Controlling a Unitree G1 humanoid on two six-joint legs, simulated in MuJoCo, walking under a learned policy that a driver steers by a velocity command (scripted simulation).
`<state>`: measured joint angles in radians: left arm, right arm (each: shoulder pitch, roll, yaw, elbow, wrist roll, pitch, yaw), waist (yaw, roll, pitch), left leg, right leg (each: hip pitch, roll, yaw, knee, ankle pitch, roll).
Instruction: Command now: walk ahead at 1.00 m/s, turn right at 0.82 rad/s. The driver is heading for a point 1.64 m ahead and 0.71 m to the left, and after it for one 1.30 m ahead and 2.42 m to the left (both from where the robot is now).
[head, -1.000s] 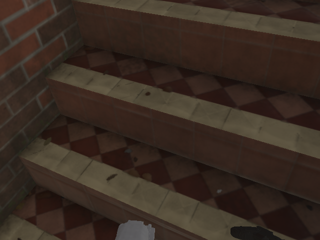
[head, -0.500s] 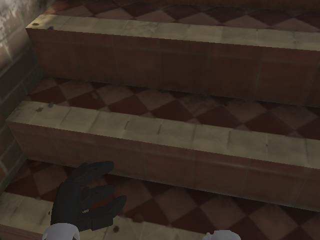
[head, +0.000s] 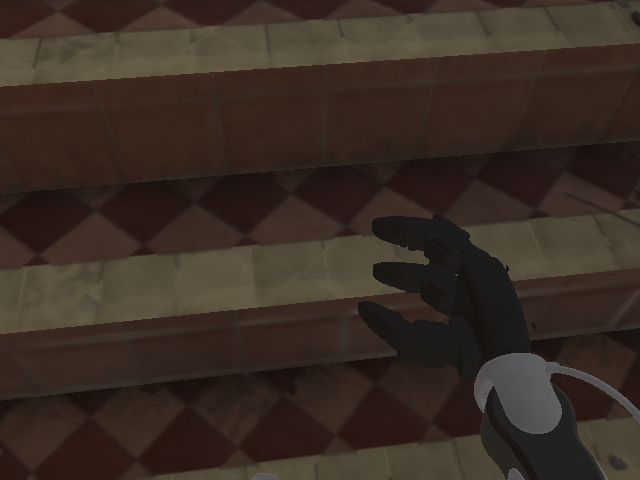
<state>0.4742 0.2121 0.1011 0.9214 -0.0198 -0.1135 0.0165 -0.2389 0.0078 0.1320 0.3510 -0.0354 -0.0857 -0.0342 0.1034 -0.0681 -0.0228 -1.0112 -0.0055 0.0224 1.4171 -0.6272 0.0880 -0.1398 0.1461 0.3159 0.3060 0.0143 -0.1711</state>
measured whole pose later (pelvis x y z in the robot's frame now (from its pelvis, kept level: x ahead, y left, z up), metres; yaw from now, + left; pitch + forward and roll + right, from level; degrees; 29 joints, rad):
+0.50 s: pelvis +0.31 -0.06 +0.24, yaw +8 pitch +4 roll -1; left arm -0.02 0.09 -0.03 0.56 0.02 -0.05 0.02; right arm 0.43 -0.18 -0.12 0.87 -0.02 -0.16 0.05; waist -0.09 0.04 -0.01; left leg -0.52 -0.05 -0.20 1.48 0.04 0.10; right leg -0.78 -0.11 -0.13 1.26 -0.54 -0.02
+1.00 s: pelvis +0.65 +0.02 +0.49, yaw +31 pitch +3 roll +3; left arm 0.06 0.15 0.00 0.51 0.08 -0.13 -0.01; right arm 0.38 -0.25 -0.07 0.85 -0.04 -0.02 -0.01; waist -0.04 -0.01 -0.10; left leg -0.44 -0.28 -0.04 0.88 -0.47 0.17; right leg -0.86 0.00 0.12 2.28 -0.29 -0.07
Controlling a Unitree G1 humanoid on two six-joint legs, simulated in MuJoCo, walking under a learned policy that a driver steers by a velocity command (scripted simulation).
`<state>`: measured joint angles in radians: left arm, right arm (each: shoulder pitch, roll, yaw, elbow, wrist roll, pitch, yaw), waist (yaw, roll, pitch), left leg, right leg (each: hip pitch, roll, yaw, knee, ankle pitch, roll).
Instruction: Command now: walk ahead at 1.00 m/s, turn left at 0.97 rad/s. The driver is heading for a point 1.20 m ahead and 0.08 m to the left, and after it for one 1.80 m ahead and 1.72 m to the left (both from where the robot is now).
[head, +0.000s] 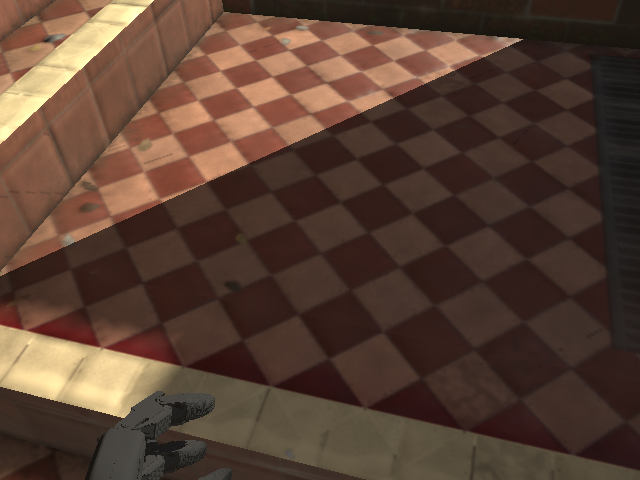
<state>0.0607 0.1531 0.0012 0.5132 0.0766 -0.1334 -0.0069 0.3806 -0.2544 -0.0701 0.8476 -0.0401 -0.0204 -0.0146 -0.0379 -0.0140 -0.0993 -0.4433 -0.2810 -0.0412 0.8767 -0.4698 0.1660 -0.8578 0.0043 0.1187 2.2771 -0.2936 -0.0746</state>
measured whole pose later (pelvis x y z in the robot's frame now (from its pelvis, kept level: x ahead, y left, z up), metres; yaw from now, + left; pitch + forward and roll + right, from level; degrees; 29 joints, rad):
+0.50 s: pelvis +0.34 +0.00 +0.23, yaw +20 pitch +6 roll +1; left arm 0.53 0.27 0.08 1.06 0.02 -0.14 0.02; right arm -0.15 -0.19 -0.04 0.46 -0.03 -0.01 0.01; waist 0.01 -0.05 -0.01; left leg -1.38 -0.02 -0.03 1.84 -0.65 0.20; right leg 0.19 -0.09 -0.26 0.17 -0.42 0.07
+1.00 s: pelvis +0.76 +0.16 +0.43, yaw +15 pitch +3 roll +0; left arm 0.00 0.27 0.05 0.55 0.02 -0.02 -0.07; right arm 0.39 -0.29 -0.07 0.92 -0.02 -0.15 0.00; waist -0.06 0.01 -0.05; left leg 0.27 0.00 0.15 0.02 -0.33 -0.02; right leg -0.82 -0.05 -0.12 0.82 0.03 -0.15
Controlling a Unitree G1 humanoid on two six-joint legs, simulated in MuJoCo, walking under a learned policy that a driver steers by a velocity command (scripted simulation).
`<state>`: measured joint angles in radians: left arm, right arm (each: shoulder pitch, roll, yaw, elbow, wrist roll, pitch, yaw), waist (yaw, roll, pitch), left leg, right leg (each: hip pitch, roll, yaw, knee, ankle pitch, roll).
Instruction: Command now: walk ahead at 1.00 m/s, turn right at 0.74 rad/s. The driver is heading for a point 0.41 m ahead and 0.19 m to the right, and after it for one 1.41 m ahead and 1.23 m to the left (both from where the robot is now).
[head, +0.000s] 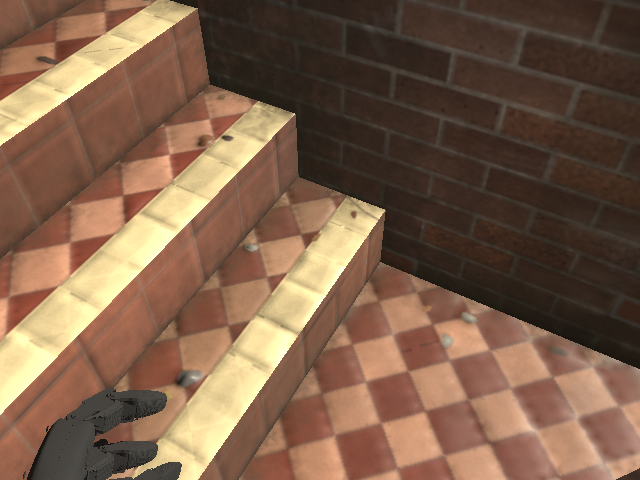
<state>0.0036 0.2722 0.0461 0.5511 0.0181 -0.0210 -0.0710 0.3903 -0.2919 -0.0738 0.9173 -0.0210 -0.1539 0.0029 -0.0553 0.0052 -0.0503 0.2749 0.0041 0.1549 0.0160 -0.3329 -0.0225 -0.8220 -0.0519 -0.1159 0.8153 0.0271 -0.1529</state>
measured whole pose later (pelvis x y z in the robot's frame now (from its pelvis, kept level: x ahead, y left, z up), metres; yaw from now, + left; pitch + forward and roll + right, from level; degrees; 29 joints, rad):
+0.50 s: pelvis +0.42 -0.05 -0.01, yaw -16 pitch +2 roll +1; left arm 0.23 0.27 0.05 0.75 0.04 -0.05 0.03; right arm 0.08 -0.26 -0.02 0.64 -0.05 -0.17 0.00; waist 0.03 0.01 0.07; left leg -0.54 -0.11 -0.02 0.44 0.08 0.06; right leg -0.24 0.14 0.09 1.08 -0.51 0.01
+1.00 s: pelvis +0.51 -0.12 +0.01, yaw +9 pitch -1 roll -3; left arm 0.05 0.27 0.07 0.66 0.00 -0.03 0.04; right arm 0.14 -0.30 -0.11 0.52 0.05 0.04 -0.02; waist -0.02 0.03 0.06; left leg -0.45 -0.25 -0.39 0.68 -0.32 0.00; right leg -0.30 0.13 0.11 0.48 -0.16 -0.02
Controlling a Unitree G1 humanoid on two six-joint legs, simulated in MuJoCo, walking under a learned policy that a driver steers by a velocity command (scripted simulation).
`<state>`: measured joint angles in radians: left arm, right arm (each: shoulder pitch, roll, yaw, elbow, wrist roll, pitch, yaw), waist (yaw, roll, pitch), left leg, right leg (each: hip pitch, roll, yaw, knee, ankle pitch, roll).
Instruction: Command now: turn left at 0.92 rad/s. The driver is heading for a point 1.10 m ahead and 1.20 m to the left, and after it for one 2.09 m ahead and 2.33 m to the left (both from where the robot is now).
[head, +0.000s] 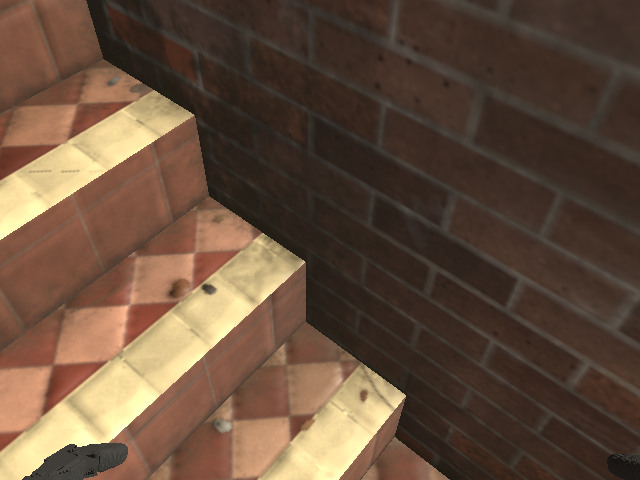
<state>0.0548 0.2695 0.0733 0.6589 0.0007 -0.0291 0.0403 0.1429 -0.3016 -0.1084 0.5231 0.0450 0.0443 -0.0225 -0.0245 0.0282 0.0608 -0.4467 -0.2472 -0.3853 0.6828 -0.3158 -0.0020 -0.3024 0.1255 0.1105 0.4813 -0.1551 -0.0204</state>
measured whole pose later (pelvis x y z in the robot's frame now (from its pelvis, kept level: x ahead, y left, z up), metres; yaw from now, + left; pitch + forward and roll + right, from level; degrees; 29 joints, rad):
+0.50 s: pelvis -0.04 -0.01 +0.00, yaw +30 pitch +4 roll -1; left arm 0.16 0.31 0.07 0.67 0.04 0.01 0.06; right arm 0.26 -0.27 -0.04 0.60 -0.02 0.03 -0.03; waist 0.02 -0.03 0.02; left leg -0.35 -0.06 -0.07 0.63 -0.34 0.05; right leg -0.65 -0.04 0.02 1.14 -0.44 0.09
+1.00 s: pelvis -0.03 -0.05 +0.01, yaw +60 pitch +3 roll -1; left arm 0.14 0.24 0.05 0.62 0.05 0.02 0.10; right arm 0.18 -0.34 -0.09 0.56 0.03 0.07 -0.06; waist 0.00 0.04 0.02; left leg -0.65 0.00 -0.08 1.32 -0.34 -0.12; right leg -0.32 0.00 -0.08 0.45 -0.19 -0.03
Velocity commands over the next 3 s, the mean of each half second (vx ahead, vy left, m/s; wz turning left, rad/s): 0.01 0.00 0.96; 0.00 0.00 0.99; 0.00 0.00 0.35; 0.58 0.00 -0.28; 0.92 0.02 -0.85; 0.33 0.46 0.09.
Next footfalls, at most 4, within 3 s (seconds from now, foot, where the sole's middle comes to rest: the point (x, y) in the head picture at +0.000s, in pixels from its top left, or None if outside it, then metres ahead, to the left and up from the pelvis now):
0.40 left None -0.07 0.09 -0.76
0.80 right None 0.10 -0.05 -0.76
1.20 left None -0.16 0.03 -0.76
1.52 right None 0.04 -0.07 -0.76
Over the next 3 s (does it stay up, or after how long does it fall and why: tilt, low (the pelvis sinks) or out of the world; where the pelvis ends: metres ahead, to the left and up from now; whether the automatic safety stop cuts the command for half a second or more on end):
stays up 0.63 0.42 0.40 its command is cut before an obstacle after 2.5 s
